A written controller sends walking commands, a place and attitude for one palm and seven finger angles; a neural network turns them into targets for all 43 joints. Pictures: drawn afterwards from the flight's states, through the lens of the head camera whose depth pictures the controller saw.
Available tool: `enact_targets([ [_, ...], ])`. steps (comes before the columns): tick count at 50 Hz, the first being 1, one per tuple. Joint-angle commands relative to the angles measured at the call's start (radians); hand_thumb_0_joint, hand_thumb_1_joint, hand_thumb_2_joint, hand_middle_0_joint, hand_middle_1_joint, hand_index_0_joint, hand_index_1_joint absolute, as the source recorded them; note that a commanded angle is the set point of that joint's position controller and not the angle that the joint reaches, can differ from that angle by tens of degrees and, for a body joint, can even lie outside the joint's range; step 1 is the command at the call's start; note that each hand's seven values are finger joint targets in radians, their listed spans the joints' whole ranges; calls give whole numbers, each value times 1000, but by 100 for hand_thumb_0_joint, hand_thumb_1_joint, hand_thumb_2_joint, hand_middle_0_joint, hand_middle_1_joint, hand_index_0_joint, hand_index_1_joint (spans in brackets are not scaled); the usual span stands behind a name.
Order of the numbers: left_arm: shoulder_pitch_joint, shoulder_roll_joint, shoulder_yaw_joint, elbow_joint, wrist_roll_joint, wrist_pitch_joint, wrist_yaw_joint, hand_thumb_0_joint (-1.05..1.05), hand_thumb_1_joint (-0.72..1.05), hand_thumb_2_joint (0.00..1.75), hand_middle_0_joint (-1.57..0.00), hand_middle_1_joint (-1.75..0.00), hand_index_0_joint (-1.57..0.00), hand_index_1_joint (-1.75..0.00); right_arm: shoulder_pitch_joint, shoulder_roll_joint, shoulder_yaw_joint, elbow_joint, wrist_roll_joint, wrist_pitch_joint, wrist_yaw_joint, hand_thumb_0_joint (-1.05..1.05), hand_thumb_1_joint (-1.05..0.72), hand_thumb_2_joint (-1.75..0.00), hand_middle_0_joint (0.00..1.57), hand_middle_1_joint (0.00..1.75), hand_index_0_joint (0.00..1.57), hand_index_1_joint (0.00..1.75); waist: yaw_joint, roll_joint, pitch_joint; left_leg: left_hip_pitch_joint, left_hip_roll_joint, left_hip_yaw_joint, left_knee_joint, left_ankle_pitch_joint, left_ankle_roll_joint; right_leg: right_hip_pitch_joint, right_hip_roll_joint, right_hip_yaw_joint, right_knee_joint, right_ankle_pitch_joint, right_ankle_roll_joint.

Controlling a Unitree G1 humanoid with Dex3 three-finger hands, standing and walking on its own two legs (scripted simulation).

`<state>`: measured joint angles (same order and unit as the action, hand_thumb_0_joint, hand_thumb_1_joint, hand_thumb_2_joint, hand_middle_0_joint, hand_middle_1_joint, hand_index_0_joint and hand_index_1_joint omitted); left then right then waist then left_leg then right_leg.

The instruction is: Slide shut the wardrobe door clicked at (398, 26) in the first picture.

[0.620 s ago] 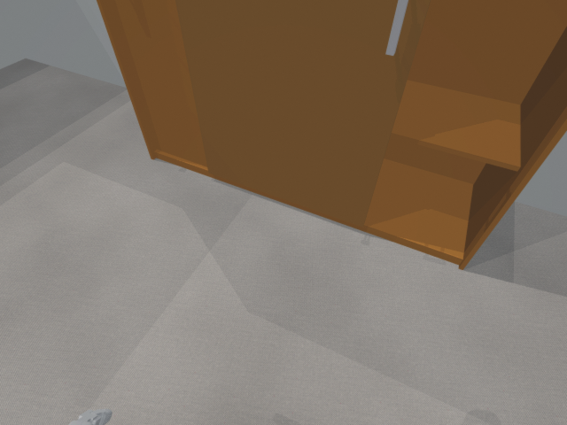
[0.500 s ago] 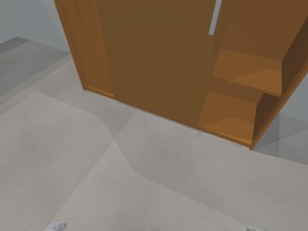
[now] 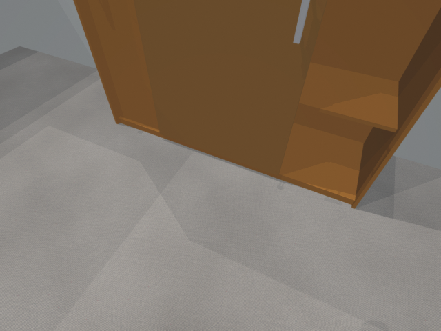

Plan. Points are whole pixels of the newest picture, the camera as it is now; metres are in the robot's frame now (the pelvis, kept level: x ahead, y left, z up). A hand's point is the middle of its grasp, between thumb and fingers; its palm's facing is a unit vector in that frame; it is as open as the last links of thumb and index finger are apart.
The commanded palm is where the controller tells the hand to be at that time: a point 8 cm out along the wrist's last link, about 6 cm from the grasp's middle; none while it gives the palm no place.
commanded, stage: stand and wait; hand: left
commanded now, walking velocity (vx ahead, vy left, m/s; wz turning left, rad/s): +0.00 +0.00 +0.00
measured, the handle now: (304, 13) +1.08 -0.23 +0.15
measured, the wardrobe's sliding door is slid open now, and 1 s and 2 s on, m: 0.43 0.43 0.43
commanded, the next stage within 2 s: look at it before walking up in 0.20 s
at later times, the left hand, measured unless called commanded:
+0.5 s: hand out of the picture +0.08 +0.24 -0.15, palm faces -0.03 -0.94 -0.33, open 7.3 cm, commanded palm none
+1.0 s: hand out of the picture +0.08 +0.24 -0.16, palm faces -0.03 -0.94 -0.33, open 7.3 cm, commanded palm none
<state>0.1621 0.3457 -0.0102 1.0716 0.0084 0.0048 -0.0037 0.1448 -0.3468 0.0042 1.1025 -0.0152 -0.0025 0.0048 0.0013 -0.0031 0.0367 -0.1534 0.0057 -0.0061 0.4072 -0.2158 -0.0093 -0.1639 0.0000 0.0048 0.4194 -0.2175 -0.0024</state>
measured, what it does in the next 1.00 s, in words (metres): stands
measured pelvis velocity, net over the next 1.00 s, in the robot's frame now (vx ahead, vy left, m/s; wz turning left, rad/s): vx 0.01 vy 0.00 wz -0.01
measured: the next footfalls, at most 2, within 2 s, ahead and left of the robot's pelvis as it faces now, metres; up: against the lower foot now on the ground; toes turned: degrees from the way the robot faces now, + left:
right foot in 1.42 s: +0.18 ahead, -0.13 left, +0.00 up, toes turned -14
left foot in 1.82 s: +0.44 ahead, +0.08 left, +0.00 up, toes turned -2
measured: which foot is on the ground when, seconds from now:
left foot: down 0.00-1.00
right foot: down 0.00-1.00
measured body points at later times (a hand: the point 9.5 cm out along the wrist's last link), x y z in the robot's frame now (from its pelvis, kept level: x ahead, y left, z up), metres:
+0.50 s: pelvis +0.00 +0.00 +0.00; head +0.00 +0.00 +0.45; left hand +0.08 +0.29 -0.13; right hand +0.08 -0.30 -0.13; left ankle +0.00 +0.13 -0.74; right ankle +0.01 -0.12 -0.74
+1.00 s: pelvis +0.01 +0.00 +0.00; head +0.01 +0.00 +0.45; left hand +0.08 +0.29 -0.13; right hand +0.08 -0.30 -0.13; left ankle +0.00 +0.13 -0.74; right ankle +0.01 -0.12 -0.74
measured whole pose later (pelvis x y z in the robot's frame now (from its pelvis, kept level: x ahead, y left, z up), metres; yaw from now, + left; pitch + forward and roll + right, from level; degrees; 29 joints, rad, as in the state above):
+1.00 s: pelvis +0.01 +0.00 +0.00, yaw -1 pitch -2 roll +0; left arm 0.15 0.34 -0.01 1.08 0.01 0.00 0.00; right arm 0.13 -0.33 0.01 1.12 -0.02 0.00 0.00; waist 0.01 -0.01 0.02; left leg -0.14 0.02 0.00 0.38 -0.21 -0.01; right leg -0.15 0.01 0.01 0.38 -0.21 0.00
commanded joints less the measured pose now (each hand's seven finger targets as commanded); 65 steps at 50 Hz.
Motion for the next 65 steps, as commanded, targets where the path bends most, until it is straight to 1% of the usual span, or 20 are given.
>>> enact_targets([
  [1, -60, 203, 45, -65, 0, -31, 15, 0, 90, 90, -20, -30, -20, -30, -64, -196, -40, -67, 6, -31, -16, 0, -90, -90, 20, 30, 20, 30, -2, 4, -59, -11, 104, -92, -83, 75, 38, 5, -120, 113, -88, 59, -34],
  [12, -65, 203, 45, -57, 2, -32, 15, 0, 90, 90, -20, -30, -20, -30, -57, -197, -39, -54, 5, -31, -15, 0, -90, -90, 20, 30, 20, 30, -2, -5, -41, -11, 105, -94, -93, 66, 35, -13, -119, 120, -106, 35, -34],
  [15, -63, 203, 45, -59, 3, -34, 16, 0, 90, 90, -20, -30, -20, -30, -55, -195, -41, -55, 6, -32, -15, 0, -90, -90, 20, 30, 20, 30, -4, 1, -58, 0, 106, -94, -91, 81, 35, -6, -119, 120, -102, 55, -34],
  [27, -64, 200, 45, -59, 4, -34, 15, 0, 90, 90, -20, -30, -20, -30, -67, -194, -41, -58, 6, -33, -15, 0, -90, -90, 20, 30, 20, 30, -2, 7, -55, 9, 111, -90, -98, 88, 35, -5, -116, 120, -106, 77, -32],
  [34, -57, 203, 46, -56, 3, -36, 15, 0, 90, 90, -20, -30, -20, -30, -68, -196, -41, -56, 8, -33, -17, 0, -90, -90, 20, 30, 20, 30, -3, -2, -75, 30, 113, -87, -90, 129, 34, 10, -119, 117, -102, 132, -33],
  [46, -56, 203, 44, -52, 2, -37, 16, 0, 90, 90, -20, -30, -20, -30, -68, -196, -40, -51, 9, -33, -17, 0, -90, -90, 20, 30, 20, 30, -2, 4, -68, 33, 116, -86, -100, 143, 32, 24, -121, 114, -107, 157, -32],
  [47, -16, 126, 28, -32, 0, -28, 18, 0, 90, 90, -20, -30, -20, -30, -42, -120, -21, -35, 4, -24, -15, 0, -90, -90, 20, 30, 20, 30, 0, 0, -80, 38, 112, -69, -89, 90, 21, 23, -120, 113, -115, 88, -22],
  [48, 23, 77, 18, -18, 3, -15, 18, 0, 90, 90, -20, -30, -20, -30, 2, -64, -9, -22, -1, -14, -11, 0, -90, -90, 20, 30, 20, 30, 0, -11, -74, 26, 101, -54, -76, -15, 13, 15, -112, 121, -112, -54, -18],
  [50, 60, 84, 26, -15, 10, -1, 9, 0, 90, 90, -20, -30, -20, -30, 31, -62, -16, -21, -8, -4, -7, 0, -90, -90, 20, 30, 20, 30, 4, -25, 9, -52, 79, -43, -63, -261, 17, -55, -102, 162, -134, -314, -34],
  [51, 71, 86, 32, -24, 13, 2, 4, 0, 90, 90, -20, -30, -20, -30, 40, -65, -20, -28, -11, -2, -6, 0, -90, -90, 20, 30, 20, 30, 5, -31, 51, -89, 76, -43, -59, -327, 21, -91, -97, 180, -134, -383, -45],
  [53, 97, 79, 43, -37, 14, 0, -4, 0, 90, 90, -20, -30, -20, -30, 62, -62, -25, -39, -11, -9, -6, 0, -90, -90, 20, 30, 20, 30, 7, -24, 94, -130, 80, -48, -31, -353, 35, -116, -88, 194, -106, -402, -66],
  [56, 149, 53, 53, -44, 12, -13, -8, 0, 90, 90, -20, -30, -20, -30, 103, -50, -33, -49, -8, -25, -9, 0, -90, -90, 20, 30, 20, 30, 3, -17, 88, -127, 92, -49, 28, -320, 54, -121, -81, 207, -47, -348, -95],
  [57, 163, 44, 56, -48, 12, -19, -8, 0, 90, 90, -20, -30, -20, -30, 122, -43, -35, -52, -6, -33, -10, 0, -90, -90, 20, 30, 20, 30, 1, -4, 74, -113, 102, -53, 36, -304, 61, -126, -77, 203, -17, -318, -99],
  [59, 169, 27, 61, -55, 15, -25, -9, 0, 90, 90, -20, -30, -20, -30, 153, -41, -45, -51, -4, -38, -10, 0, -90, -90, 20, 30, 20, 30, -7, 14, 98, -111, 129, -86, 35, -359, 77, -181, -51, 183, 48, -331, -99],
  [60, 169, 3, 62, -62, 14, -29, -8, 0, 90, 90, -20, -30, -20, -30, 185, -40, -49, -47, -3, -44, -13, 0, -90, -90, 20, 30, 20, 30, -20, 63, 116, -71, 158, -124, 7, -348, 97, -238, -29, 156, 123, -285, -94],
  [61, 158, -25, 61, -71, 13, -35, -9, 0, 90, 90, -20, -30, -20, -30, 241, -50, -55, -32, -3, -51, -18, 0, -90, -90, 20, 30, 20, 30, -39, 140, 109, 12, 221, -203, -60, -311, 133, -312, 12, 83, 250, -209, -78],
  [62, 119, -60, 55, -92, 13, -45, -10, 0, 90, 90, -20, -30, -20, -30, 313, -60, -63, -11, -4, -61, -25, 0, -90, -90, 20, 30, 20, 30, -68, 232, 99, 154, 305, -300, -123, -161, 183, -439, 38, -12, 392, -169, -55],
  [63, 49, -67, 52, -124, 12, -54, -9, 0, 90, 90, -20, -30, -20, -30, 372, -45, -68, 9, -5, -68, -29, 0, -90, -90, 20, 30, 20, 30, -98, 238, 117, 276, 369, -337, -143, 58, 236, -584, 5, -31, 491, -287, -37],
  [64, -9, -61, 56, -141, 11, -61, -9, 0, 90, 90, -20, -30, -20, -30, 411, -26, -66, 21, -4, -72, -33, 0, -90, -90, 20, 30, 20, 30, -115, 171, 127, 312, 403, -328, -121, 237, 260, -629, -43, -13, 525, -331, -35],
  [65, -38, -77, 60, -145, 12, -61, -13, 0, 90, 90, -20, -30, -20, -30, 407, -15, -63, 25, -10, -73, -36, 0, -90, -90, 20, 30, 20, 30, -108, 142, 140, 277, 407, -279, -110, 308, 252, -605, -72, -12, 516, -343, -37],
])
